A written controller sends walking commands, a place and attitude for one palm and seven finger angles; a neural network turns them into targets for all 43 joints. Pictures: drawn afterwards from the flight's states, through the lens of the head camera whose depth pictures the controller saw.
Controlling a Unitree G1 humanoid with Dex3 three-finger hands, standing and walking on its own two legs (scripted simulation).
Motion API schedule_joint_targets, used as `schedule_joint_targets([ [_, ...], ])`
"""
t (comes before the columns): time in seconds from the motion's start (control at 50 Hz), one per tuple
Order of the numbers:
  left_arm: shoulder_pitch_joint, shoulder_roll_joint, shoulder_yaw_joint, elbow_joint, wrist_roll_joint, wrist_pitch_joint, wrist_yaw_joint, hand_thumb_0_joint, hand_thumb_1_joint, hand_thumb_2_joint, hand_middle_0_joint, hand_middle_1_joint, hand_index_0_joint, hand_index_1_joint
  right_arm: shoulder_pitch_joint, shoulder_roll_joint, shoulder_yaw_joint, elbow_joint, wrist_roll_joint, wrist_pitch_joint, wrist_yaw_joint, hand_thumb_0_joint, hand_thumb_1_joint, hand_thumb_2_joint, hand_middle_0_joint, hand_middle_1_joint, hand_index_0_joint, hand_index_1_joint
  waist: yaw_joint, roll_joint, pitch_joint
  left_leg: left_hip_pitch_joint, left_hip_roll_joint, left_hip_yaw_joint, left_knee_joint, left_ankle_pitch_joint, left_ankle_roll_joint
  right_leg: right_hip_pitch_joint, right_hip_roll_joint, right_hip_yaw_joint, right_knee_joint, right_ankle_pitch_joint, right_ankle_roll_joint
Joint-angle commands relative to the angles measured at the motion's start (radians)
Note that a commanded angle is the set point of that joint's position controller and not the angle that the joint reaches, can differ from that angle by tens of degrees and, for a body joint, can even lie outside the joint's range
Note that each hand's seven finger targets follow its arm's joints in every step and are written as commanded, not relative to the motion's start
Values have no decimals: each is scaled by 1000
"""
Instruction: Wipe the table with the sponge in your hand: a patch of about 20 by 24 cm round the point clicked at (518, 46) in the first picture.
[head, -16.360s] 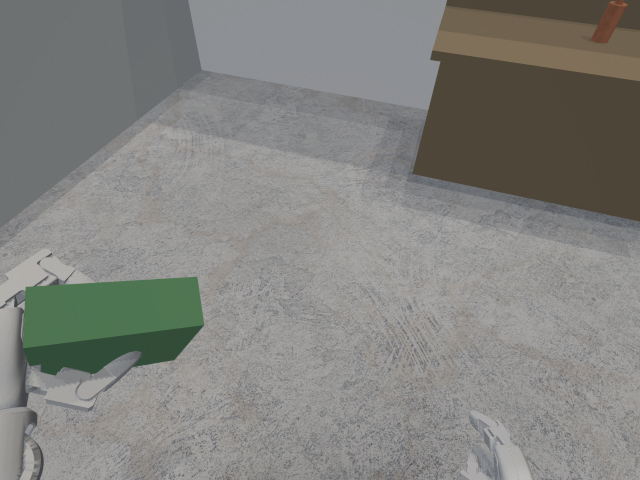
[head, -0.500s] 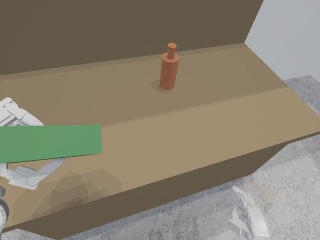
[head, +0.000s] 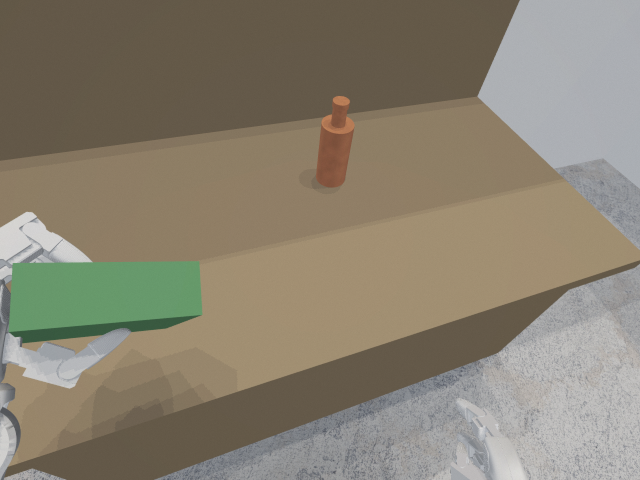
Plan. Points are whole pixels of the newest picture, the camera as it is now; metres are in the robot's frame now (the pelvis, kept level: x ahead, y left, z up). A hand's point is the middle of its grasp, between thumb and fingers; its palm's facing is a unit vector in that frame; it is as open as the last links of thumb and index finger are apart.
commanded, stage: look again from close up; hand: left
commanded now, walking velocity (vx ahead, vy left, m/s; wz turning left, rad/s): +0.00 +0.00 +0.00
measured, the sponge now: (134, 301) +0.24 +0.21 +0.14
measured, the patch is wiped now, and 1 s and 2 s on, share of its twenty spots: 0.00 0.00 0.00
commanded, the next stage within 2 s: turn the palm down, sponge in hand in 0.04 s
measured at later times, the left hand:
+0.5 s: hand (100, 355) +0.19 +0.23 +0.12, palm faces +0.28 -0.74 -0.60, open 9.3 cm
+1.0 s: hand (115, 336) +0.20 +0.21 +0.14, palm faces +0.30 -0.48 -0.83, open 9.3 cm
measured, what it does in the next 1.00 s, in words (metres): shifts its weight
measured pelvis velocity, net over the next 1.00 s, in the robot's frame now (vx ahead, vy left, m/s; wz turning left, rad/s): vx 0.00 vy -0.08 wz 0.07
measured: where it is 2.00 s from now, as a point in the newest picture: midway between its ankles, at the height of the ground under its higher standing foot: outside the picture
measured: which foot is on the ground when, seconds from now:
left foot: down 0.00-1.00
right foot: down 0.00-1.00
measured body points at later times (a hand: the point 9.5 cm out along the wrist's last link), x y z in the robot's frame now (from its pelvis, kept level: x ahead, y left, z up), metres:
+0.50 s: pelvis -0.01 -0.05 -0.01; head +0.01 -0.05 +0.44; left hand +0.17 +0.27 +0.15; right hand +0.22 -0.25 -0.08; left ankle -0.02 +0.08 -0.74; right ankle +0.05 -0.15 -0.74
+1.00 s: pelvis +0.00 -0.08 -0.02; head +0.02 -0.10 +0.43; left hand +0.18 +0.24 +0.18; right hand +0.19 -0.31 -0.12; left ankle -0.02 +0.08 -0.74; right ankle +0.05 -0.15 -0.74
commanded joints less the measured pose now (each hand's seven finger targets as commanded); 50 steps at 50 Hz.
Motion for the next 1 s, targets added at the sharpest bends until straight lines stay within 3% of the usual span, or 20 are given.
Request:
schedule_joint_targets([
  [0.0,-83,120,63,-162,-6,-51,12,0,100,1300,-1200,-1600,-1200,-1600,-79,-149,-68,-159,10,-48,-16,0,-900,-900,200,300,200,300,-7,95,-144,-153,87,-84,-166,120,-40,185,-4,19,16,106,-50],
  [0.1,-109,134,62,-246,0,-56,18,0,100,1300,-1200,-1600,-1200,-1600,-93,-150,-71,-167,7,-54,-17,0,-900,-900,200,300,200,300,-6,111,-172,-135,74,-82,-149,139,-35,204,-6,29,19,137,-55],
  [0.12,-1130,917,425,-658,76,-206,31,0,100,1300,-1200,-1600,-1200,-1600,19,-246,39,-234,65,-40,-78,0,-900,-900,200,300,200,300,-96,493,-212,-326,130,-202,-118,-10,15,213,61,5,329,-179,12],
  [0.14,-735,513,284,-65,170,31,-3,0,100,1300,-1200,-1600,-1200,-1600,-172,-166,-76,-148,-51,-40,-69,0,-900,-900,200,300,200,300,52,366,-338,-55,50,-137,-83,254,-93,65,30,14,230,-84,-97],
  [0.16,-528,346,150,11,88,86,-3,0,100,1300,-1200,-1600,-1200,-1600,-149,-211,-60,-130,-48,-48,-10,0,-900,-900,200,300,200,300,2,279,-216,-77,36,-162,-99,459,-135,13,59,-64,146,-16,-95],
  [0.18,-441,274,151,-73,66,116,-15,0,100,1300,-1200,-1600,-1200,-1600,-131,-215,-79,-114,-34,-45,4,0,-900,-900,200,300,200,300,34,266,-378,63,56,-132,-27,640,-130,33,67,-55,160,77,-89],
  [0.22,-343,173,105,-34,-46,250,-79,0,100,1300,-1200,-1600,-1200,-1600,-159,-202,-56,-108,2,-42,5,0,-900,-900,200,300,200,300,51,319,-372,124,51,-116,-5,639,-119,14,59,-34,130,66,-81],
  [0.24,-248,138,53,-56,-57,303,-100,0,100,1300,-1200,-1600,-1200,-1600,-142,-208,-58,-94,3,-37,3,0,-900,-900,200,300,200,300,77,219,-318,73,52,-99,-10,691,-111,68,44,-67,113,144,-79],
  [0.32,-113,201,19,-76,86,437,-134,0,100,1300,-1200,-1600,-1200,-1600,-203,-211,-43,-135,35,20,25,0,-900,-900,200,300,200,300,39,56,-181,-50,41,-65,-24,483,-49,57,66,-72,100,147,-65],
  [0.4,-158,312,166,-139,93,267,-71,0,100,1300,-1200,-1600,-1200,-1600,-200,-204,-56,-152,-1,28,-20,0,-900,-900,200,300,200,300,15,-77,-182,-117,13,-74,-16,163,-19,-3,69,-62,94,-60,-48],
  [0.42,-239,413,264,-222,81,206,-42,0,100,1300,-1200,-1600,-1200,-1600,-228,-199,-55,-153,2,20,-27,0,-900,-900,200,300,200,300,19,-45,-231,-113,5,-75,-10,72,-16,-12,75,-35,90,-144,-42],
  [0.48,-280,358,222,-196,107,47,36,0,100,1300,-1200,-1600,-1200,-1600,-189,-165,-63,-104,-26,-5,-48,0,-900,-900,200,300,200,300,25,135,-267,-113,-8,-58,29,65,-26,-35,59,-22,99,-177,-47],
  [0.52,-373,431,235,-182,164,18,72,0,100,1300,-1200,-1600,-1200,-1600,-165,-171,-65,-71,-33,-12,-50,0,-900,-900,200,300,200,300,3,280,-267,-110,-17,-44,66,31,-26,-73,49,9,91,-204,-53],
  [0.54,-369,385,182,-117,182,21,72,0,100,1300,-1200,-1600,-1200,-1600,-156,-164,-68,-60,-41,-12,-51,0,-900,-900,200,300,200,300,-3,300,-275,-122,-23,-42,80,35,-21,-63,31,9,85,-207,-55],
  [0.62,-375,407,97,76,213,138,0,0,100,1300,-1200,-1600,-1200,-1600,-178,-190,-61,-62,-18,7,-79,0,-900,-900,200,300,200,300,-23,236,-212,-178,-23,-42,79,-17,-13,-46,5,57,37,-281,-47],
  [0.68,-384,415,32,141,223,225,-77,0,100,1300,-1200,-1600,-1200,-1600,-189,-204,-64,-87,-3,33,-106,0,-900,-900,200,300,200,300,-8,99,-174,-215,-15,-48,79,-14,-10,-15,-27,99,-2,-376,-32],
  [0.78,-266,455,117,80,238,175,-103,0,100,1300,-1200,-1600,-1200,-1600,-194,-194,-71,-139,-1,42,-105,0,-900,-900,200,300,200,300,51,-67,-233,-235,-1,-77,107,66,-7,28,-28,106,42,-330,-30],
  [0.82,-208,516,211,24,237,139,-80,0,100,1300,-1200,-1600,-1200,-1600,-204,-183,-72,-151,4,36,-94,0,-900,-900,200,300,200,300,80,-23,-257,-228,-3,-71,126,87,-14,39,-27,133,53,-302,-36],
  [0.92,-79,495,247,-41,292,146,28,0,100,1300,-1200,-1600,-1200,-1600,-148,-192,-91,-168,6,43,-68,0,-900,-900,200,300,200,300,87,145,-303,-223,-2,-63,144,169,-22,24,-10,92,141,-79,-57],
  [0.98,-69,431,152,-17,334,220,58,0,100,1300,-1200,-1600,-1200,-1600,-116,-205,-96,-178,10,63,-72,0,-900,-900,200,300,200,300,60,113,-269,-254,2,-52,149,162,-18,3,-15,82,154,-45,-49],
])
